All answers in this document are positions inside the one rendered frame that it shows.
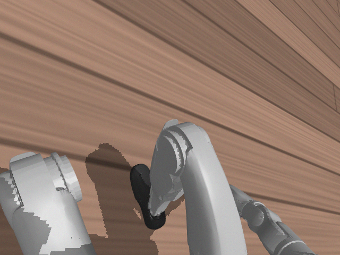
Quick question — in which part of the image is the right robot foot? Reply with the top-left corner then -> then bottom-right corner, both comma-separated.
130,164 -> 166,230

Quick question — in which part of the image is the right robot hand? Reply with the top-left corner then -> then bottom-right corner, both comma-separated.
229,184 -> 254,218

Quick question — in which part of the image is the right robot arm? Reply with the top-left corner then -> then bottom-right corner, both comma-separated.
241,200 -> 318,255

